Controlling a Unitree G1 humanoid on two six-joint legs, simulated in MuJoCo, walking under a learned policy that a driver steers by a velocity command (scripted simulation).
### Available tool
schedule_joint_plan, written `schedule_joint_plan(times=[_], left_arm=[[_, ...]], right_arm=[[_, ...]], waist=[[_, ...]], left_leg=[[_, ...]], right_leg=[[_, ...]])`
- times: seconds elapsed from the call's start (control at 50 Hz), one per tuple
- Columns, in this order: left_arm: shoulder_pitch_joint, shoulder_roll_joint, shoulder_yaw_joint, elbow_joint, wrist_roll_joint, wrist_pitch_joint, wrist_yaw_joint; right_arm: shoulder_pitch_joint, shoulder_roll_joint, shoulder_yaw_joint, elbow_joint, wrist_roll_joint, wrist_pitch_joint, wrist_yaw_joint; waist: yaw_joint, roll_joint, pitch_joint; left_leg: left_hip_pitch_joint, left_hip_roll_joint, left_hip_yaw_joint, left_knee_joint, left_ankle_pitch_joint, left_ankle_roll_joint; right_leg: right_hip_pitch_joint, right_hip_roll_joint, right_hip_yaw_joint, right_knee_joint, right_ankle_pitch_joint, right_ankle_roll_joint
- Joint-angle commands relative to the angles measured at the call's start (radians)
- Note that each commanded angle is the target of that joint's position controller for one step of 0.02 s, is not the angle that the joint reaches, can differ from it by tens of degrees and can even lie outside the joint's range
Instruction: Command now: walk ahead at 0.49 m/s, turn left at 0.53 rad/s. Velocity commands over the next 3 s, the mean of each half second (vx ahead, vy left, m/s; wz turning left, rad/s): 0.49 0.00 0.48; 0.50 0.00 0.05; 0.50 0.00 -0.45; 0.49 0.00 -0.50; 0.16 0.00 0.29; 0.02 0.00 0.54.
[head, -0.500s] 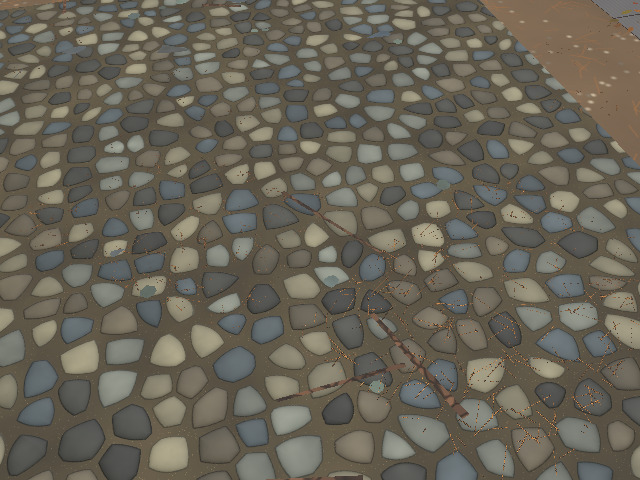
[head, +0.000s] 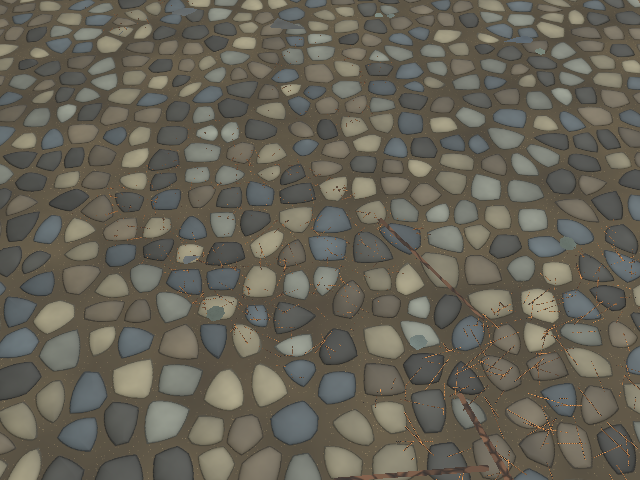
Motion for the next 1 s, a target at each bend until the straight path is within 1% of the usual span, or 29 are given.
schedule_joint_plan(times=[0.02, 0.06, 0.12, 0.16, 0.26, 0.3, 0.32, 0.34, 0.36, 0.38, 0.4, 0.42, 0.44, 0.46, 0.48, 0.5, 0.54, 0.6, 0.68, 0.74, 0.8, 0.86, 0.88, 0.9, 0.92, 0.94, 0.96, 0.98, 1.0], left_arm=[[0.084, 0.083, 0.022, -0.051, 0.016, 0.035, -0.005], [-0.008, 0.090, 0.025, -0.094, 0.018, 0.049, -0.010], [-0.170, 0.102, 0.026, -0.161, 0.012, 0.056, -0.018], [-0.242, 0.102, 0.023, -0.192, 0.010, 0.057, -0.024], [-0.402, 0.107, 0.007, -0.269, -0.001, 0.049, -0.032], [-0.408, 0.123, 0.005, -0.291, -0.008, 0.039, -0.032], [-0.363, 0.132, 0.006, -0.285, -0.010, 0.034, -0.030], [-0.279, 0.151, 0.014, -0.262, -0.011, 0.029, -0.023], [-0.157, 0.181, 0.027, -0.223, -0.012, 0.021, -0.013], [-0.006, 0.205, 0.038, -0.188, -0.006, 0.009, 0.000], [0.154, 0.274, 0.053, -0.175, 0.019, 0.004, 0.018], [0.159, 0.347, 0.077, -0.155, 0.031, 0.016, 0.009], [0.093, 0.249, 0.065, -0.165, 0.003, 0.027, -0.005], [0.009, 0.175, 0.047, -0.176, -0.006, 0.024, -0.009], [-0.021, 0.143, 0.038, -0.168, 0.000, 0.019, -0.013], [-0.008, 0.136, 0.034, -0.153, 0.000, 0.013, -0.011], [0.031, 0.130, 0.029, -0.114, -0.010, -0.002, -0.014], [0.090, 0.143, 0.032, -0.079, -0.021, -0.020, -0.019], [0.157, 0.143, 0.030, -0.048, -0.024, -0.013, -0.019], [0.209, 0.158, 0.031, -0.027, -0.026, -0.011, -0.019], [0.255, 0.174, 0.033, -0.006, -0.021, -0.006, -0.015], [0.265, 0.181, 0.033, 0.011, -0.017, 0.005, -0.006], [0.256, 0.188, 0.034, 0.014, -0.017, 0.008, -0.003], [0.243, 0.195, 0.034, 0.015, -0.021, 0.013, -0.002], [0.236, 0.182, 0.029, 0.007, -0.028, 0.014, -0.003], [0.225, 0.132, 0.015, -0.040, -0.031, 0.012, -0.004], [0.354, 0.059, 0.005, -0.038, -0.060, 0.022, 0.000], [0.274, 0.166, 0.032, -0.019, -0.029, 0.037, 0.007], [0.206, 0.148, 0.035, -0.036, -0.027, 0.035, -0.003]], right_arm=[[0.048, -0.096, -0.012, -0.045, 0.010, -0.037, -0.011], [0.094, -0.117, -0.014, -0.044, 0.014, -0.038, -0.014], [0.178, -0.112, -0.012, -0.042, 0.014, -0.029, -0.012], [0.224, -0.114, -0.012, -0.045, 0.011, -0.024, -0.015], [0.295, -0.128, -0.013, -0.057, -0.003, -0.017, -0.029], [0.286, -0.144, -0.017, -0.069, -0.008, -0.018, -0.036], [0.255, -0.153, -0.019, -0.078, -0.007, -0.021, -0.040], [0.222, -0.163, -0.020, -0.087, -0.006, -0.026, -0.039], [0.215, -0.170, -0.021, -0.087, -0.006, -0.034, -0.033], [0.198, -0.168, -0.019, -0.089, 0.000, -0.044, -0.024], [0.217, -0.102, -0.002, -0.120, 0.006, -0.053, -0.016], [0.393, -0.036, 0.005, -0.108, 0.049, -0.040, -0.015], [0.350, -0.122, -0.003, -0.087, 0.003, -0.029, -0.026], [0.243, -0.116, -0.004, -0.103, -0.007, -0.027, -0.019], [0.183, -0.099, 0.001, -0.120, -0.011, -0.027, -0.014], [0.152, -0.095, -0.001, -0.131, -0.019, -0.021, -0.006], [0.157, -0.075, 0.003, -0.137, -0.027, -0.004, 0.008], [0.103, -0.060, 0.009, -0.154, -0.034, 0.007, 0.021], [-0.101, -0.046, 0.027, -0.222, -0.031, 0.003, 0.033], [-0.216, -0.025, 0.045, -0.255, -0.023, -0.002, 0.036], [-0.285, -0.039, 0.047, -0.275, -0.016, -0.005, 0.031], [-0.294, -0.056, 0.041, -0.284, -0.018, -0.013, 0.022], [-0.244, -0.065, 0.034, -0.270, -0.021, -0.019, 0.016], [-0.131, -0.078, 0.025, -0.232, -0.026, -0.028, 0.008], [0.028, -0.119, 0.008, -0.182, -0.040, -0.042, -0.004], [0.204, -0.210, -0.014, -0.165, -0.062, -0.051, -0.019], [0.196, -0.271, -0.031, -0.160, -0.050, -0.035, -0.015], [0.127, -0.180, -0.017, -0.173, -0.020, -0.025, -0.010], [0.036, -0.117, 0.003, -0.183, -0.015, -0.030, -0.006]], waist=[[0.046, -0.038, -0.021], [0.026, 0.002, -0.004], [-0.033, 0.040, 0.005], [-0.062, 0.056, -0.008], [-0.112, 0.080, -0.004], [-0.098, 0.092, -0.008], [-0.067, 0.097, -0.019], [-0.027, 0.101, -0.051], [0.019, 0.090, -0.116], [0.098, 0.070, -0.193], [0.138, -0.031, -0.339], [0.048, -0.306, -0.435], [0.028, -0.118, -0.321], [0.020, -0.031, -0.170], [0.010, 0.013, -0.102], [0.001, -0.015, -0.077], [-0.024, -0.076, -0.075], [-0.030, -0.083, -0.065], [0.005, -0.072, -0.009], [0.035, -0.081, -0.001], [0.054, -0.085, 0.004], [0.041, -0.085, 0.009], [0.013, -0.083, -0.012], [-0.040, -0.063, -0.067], [-0.100, -0.027, -0.166], [-0.155, 0.101, -0.310], [-0.087, 0.275, -0.377], [-0.081, 0.087, -0.245], [-0.049, 0.071, -0.119]], left_leg=[[0.034, 0.307, -0.357, -0.253, 0.306, 0.133], [0.032, 0.275, -0.330, -0.263, 0.329, 0.106], [0.095, 0.255, -0.336, -0.252, 0.395, 0.044], [0.161, 0.251, -0.347, -0.227, 0.443, 0.019], [0.310, 0.270, -0.403, -0.169, 0.538, 0.031], [0.338, 0.288, -0.429, -0.133, 0.582, 0.029], [0.324, 0.290, -0.417, -0.114, 0.626, 0.014], [0.291, 0.282, -0.398, -0.058, 0.744, -0.010], [0.285, 0.263, -0.382, 0.062, 0.841, -0.029], [0.207, 0.224, -0.348, 0.243, 0.768, -0.046], [0.065, 0.173, -0.298, 0.502, 0.413, -0.054], [-0.220, 0.004, -0.197, 0.803, -0.345, -0.094], [-0.303, 0.093, -0.214, 0.866, -0.274, -0.080], [-0.307, 0.120, -0.208, 0.832, -0.177, -0.086], [-0.301, 0.145, -0.199, 0.791, -0.135, -0.089], [-0.291, 0.165, -0.194, 0.754, -0.124, -0.092], [-0.252, 0.176, -0.177, 0.698, -0.118, -0.102], [-0.314, 0.194, -0.141, 0.647, -0.081, -0.114], [-0.401, 0.245, -0.069, 0.461, 0.064, -0.143], [-0.343, 0.235, -0.023, 0.283, 0.146, -0.147], [-0.306, 0.215, -0.003, 0.185, 0.143, -0.134], [-0.245, 0.194, -0.003, 0.116, 0.066, -0.100], [-0.169, 0.170, -0.003, 0.081, 0.036, -0.089], [-0.024, 0.142, 0.008, 0.012, 0.048, -0.072], [0.212, 0.187, -0.039, -0.011, 0.067, -0.045], [0.458, 0.460, -0.320, -0.029, -0.016, 0.001], [0.582, 0.657, -0.687, -0.152, -0.088, 0.104], [0.449, 0.595, -0.627, -0.183, -0.193, 0.075], [0.310, 0.543, -0.477, -0.225, -0.156, 0.043]], right_leg=[[-0.101, -0.048, 0.014, -0.094, 0.020, 0.039], [-0.153, -0.048, -0.012, -0.185, 0.099, 0.061], [-0.230, -0.031, -0.033, -0.333, 0.231, 0.077], [-0.257, -0.012, -0.034, -0.405, 0.286, 0.077], [-0.282, 0.042, -0.036, -0.574, 0.280, 0.063], [-0.221, 0.056, -0.023, -0.653, 0.263, 0.043], [-0.131, 0.066, -0.025, -0.705, 0.251, 0.026], [0.014, 0.091, -0.035, -0.740, 0.222, 0.004], [0.168, 0.116, -0.048, -0.761, 0.212, -0.019], [0.377, 0.067, -0.018, -0.807, 0.259, -0.050], [0.608, -0.159, 0.212, -0.789, 0.118, -0.094], [0.796, -0.391, 0.696, -0.887, 0.138, -0.256], [0.671, -0.343, 0.723, -0.939, -0.011, -0.233], [0.513, -0.295, 0.555, -0.968, 0.007, -0.208], [0.421, -0.247, 0.441, -0.992, 0.112, -0.184], [0.374, -0.209, 0.357, -1.007, 0.203, -0.166], [0.327, -0.165, 0.257, -1.033, 0.323, -0.148], [0.333, -0.155, 0.187, -1.072, 0.379, -0.164], [0.335, -0.124, 0.108, -1.127, 0.398, -0.159], [0.344, -0.107, 0.056, -1.120, 0.474, -0.141], [0.407, -0.134, 0.054, -1.091, 0.517, -0.139], [0.469, -0.170, 0.071, -1.021, 0.625, -0.131], [0.477, -0.166, 0.072, -0.954, 0.731, -0.122], [0.464, -0.140, 0.054, -0.823, 0.810, -0.108], [0.357, -0.094, 0.024, -0.639, 0.714, -0.089], [0.158, -0.026, -0.021, -0.342, 0.314, -0.070], [-0.124, 0.111, -0.047, -0.081, -0.250, -0.049], [-0.183, 0.045, 0.029, -0.026, -0.174, -0.058], [-0.181, 0.012, 0.043, -0.056, -0.080, -0.059]])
